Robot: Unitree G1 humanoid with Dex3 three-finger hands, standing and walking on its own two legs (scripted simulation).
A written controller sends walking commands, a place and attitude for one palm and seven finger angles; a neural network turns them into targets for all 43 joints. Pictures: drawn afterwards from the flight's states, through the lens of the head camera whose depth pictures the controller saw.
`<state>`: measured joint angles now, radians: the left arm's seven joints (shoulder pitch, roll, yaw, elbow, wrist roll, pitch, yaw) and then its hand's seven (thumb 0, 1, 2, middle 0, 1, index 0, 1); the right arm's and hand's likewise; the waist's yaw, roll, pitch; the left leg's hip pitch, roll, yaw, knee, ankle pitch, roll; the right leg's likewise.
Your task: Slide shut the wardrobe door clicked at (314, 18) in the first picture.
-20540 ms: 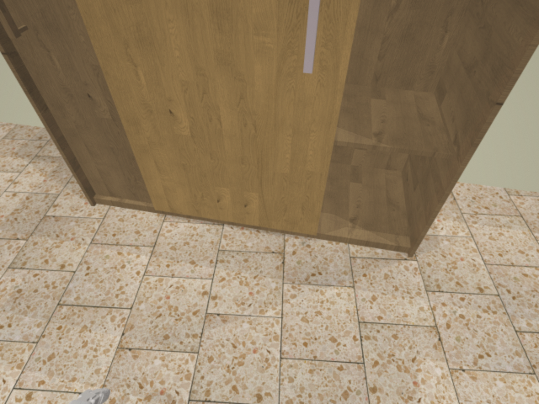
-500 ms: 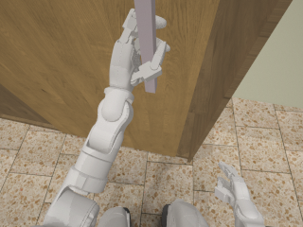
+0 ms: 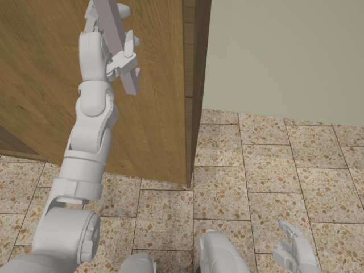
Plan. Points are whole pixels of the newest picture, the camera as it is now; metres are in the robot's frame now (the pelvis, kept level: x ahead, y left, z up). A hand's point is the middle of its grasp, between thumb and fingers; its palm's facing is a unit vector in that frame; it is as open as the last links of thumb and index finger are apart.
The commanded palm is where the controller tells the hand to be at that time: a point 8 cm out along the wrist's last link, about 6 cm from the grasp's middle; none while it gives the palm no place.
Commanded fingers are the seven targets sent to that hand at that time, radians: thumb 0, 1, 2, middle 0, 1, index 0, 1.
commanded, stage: stop walking and hold the door there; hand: left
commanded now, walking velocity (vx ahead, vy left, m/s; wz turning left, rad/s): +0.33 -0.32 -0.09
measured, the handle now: (122, 37) +0.48 +0.17 +0.20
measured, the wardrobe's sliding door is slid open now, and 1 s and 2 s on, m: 0.00 0.00 0.02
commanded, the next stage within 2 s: none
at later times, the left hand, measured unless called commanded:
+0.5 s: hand (130, 52) +0.45 +0.14 +0.20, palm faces +0.45 -0.87 -0.20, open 6.1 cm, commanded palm +0.41 +0.18 +0.19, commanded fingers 0.00 0.90 0.90 -0.45 -1.40 -0.45 -1.40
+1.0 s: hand (129, 52) +0.45 +0.15 +0.20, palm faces +0.49 -0.83 -0.25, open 6.1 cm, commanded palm +0.40 +0.19 +0.19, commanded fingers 0.00 0.90 0.90 -0.45 -1.40 -0.45 -1.40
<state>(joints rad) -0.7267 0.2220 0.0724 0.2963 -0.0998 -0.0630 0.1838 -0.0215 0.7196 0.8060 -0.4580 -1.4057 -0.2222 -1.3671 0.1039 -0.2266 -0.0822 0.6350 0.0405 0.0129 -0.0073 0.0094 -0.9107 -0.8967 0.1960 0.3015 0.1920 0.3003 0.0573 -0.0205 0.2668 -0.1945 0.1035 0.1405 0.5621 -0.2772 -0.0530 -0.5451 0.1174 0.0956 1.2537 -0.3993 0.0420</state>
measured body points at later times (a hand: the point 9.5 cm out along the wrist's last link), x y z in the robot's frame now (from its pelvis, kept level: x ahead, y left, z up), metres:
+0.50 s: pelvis +0.03 -0.13 +0.01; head +0.05 -0.15 +0.46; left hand +0.42 +0.19 +0.21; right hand +0.17 -0.44 -0.08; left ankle +0.08 -0.06 -0.72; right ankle +0.02 -0.28 -0.72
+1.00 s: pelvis +0.04 -0.16 +0.02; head +0.04 -0.16 +0.47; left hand +0.42 +0.19 +0.21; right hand +0.09 -0.45 -0.09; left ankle +0.08 -0.07 -0.72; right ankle +0.02 -0.27 -0.72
